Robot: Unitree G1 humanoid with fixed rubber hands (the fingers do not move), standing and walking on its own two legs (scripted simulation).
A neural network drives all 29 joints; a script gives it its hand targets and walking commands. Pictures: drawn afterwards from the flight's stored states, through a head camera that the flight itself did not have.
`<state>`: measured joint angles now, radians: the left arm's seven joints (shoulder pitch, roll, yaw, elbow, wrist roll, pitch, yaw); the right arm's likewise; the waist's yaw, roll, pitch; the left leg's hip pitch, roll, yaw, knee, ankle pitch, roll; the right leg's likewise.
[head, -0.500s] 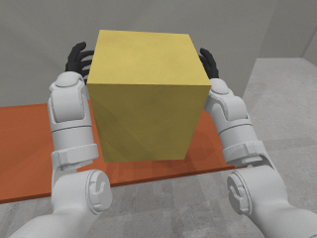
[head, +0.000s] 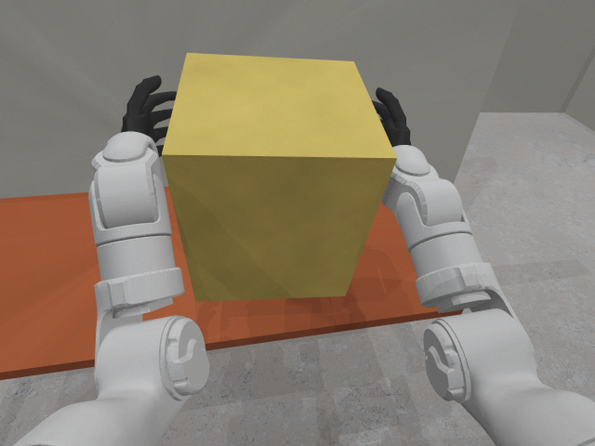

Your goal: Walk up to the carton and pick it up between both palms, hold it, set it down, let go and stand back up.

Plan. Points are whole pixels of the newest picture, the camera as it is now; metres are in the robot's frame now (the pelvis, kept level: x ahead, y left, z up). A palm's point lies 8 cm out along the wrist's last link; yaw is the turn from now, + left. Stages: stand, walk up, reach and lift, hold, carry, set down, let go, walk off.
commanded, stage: hold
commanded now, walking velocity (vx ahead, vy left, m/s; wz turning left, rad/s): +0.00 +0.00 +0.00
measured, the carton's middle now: (272, 184) +0.37 +0.01 +0.21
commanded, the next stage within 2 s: none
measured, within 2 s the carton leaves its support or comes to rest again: neither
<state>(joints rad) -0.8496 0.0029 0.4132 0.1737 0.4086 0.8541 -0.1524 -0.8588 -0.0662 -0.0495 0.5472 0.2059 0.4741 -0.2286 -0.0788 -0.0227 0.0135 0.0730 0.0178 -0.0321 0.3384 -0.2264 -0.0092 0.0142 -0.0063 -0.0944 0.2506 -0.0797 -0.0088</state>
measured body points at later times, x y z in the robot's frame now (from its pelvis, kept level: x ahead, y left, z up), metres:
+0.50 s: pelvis +0.00 +0.00 +0.00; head -0.07 +0.01 +0.44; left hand +0.38 +0.16 +0.27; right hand +0.38 -0.14 +0.25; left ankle -0.01 +0.12 -0.75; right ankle +0.05 -0.12 -0.75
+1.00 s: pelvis +0.00 +0.00 +0.00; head -0.07 +0.02 +0.44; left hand +0.38 +0.16 +0.27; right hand +0.38 -0.14 +0.25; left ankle -0.01 +0.12 -0.75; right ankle +0.05 -0.12 -0.75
